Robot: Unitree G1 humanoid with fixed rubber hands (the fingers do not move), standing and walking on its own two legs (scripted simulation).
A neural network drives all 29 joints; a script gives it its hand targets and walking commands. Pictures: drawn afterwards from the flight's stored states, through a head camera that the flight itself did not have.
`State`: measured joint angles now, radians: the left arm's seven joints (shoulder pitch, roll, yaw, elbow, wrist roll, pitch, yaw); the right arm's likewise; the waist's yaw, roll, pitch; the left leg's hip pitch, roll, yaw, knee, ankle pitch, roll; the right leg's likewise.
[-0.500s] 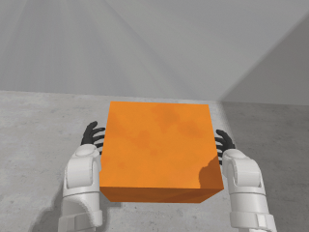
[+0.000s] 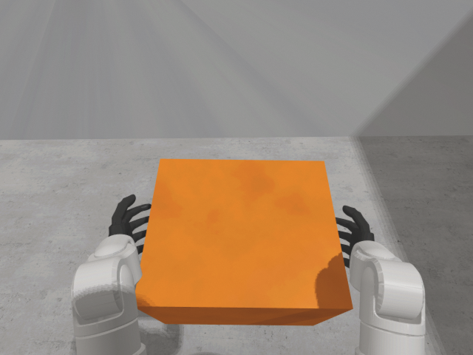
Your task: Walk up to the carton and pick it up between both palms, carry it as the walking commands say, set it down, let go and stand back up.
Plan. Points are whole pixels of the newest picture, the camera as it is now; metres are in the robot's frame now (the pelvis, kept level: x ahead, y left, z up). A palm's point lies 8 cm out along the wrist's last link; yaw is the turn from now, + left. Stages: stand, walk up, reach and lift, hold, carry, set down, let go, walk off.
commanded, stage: carry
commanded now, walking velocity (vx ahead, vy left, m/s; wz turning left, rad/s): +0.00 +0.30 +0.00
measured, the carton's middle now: (240, 246) +0.31 -0.01 +0.04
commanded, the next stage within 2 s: none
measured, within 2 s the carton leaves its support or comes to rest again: neither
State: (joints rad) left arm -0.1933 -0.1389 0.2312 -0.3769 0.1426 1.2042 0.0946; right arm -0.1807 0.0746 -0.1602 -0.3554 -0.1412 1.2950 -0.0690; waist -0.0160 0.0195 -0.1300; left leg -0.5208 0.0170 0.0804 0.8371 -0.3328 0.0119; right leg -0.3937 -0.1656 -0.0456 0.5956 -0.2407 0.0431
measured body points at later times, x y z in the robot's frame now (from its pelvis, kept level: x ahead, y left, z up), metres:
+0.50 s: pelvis -0.05 +0.13 -0.02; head -0.07 +0.12 +0.43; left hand +0.23 +0.30 +0.09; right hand +0.20 -0.06 +0.05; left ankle +0.03 +0.17 -0.73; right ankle -0.01 +0.02 -0.74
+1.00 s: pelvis -0.10 +0.27 -0.02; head -0.12 +0.27 +0.43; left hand +0.17 +0.45 +0.08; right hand +0.15 +0.09 +0.06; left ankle -0.04 +0.32 -0.73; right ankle -0.11 +0.15 -0.69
